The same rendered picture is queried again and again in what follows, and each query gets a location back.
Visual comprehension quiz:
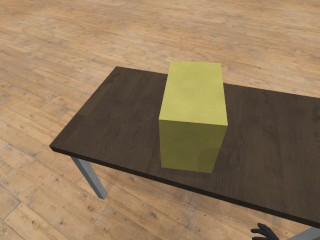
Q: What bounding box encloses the carton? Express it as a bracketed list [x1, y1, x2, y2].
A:
[158, 60, 228, 173]

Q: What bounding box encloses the robot right hand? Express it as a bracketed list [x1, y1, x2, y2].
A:
[250, 223, 279, 240]

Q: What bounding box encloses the table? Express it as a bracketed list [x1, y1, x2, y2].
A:
[49, 66, 320, 240]

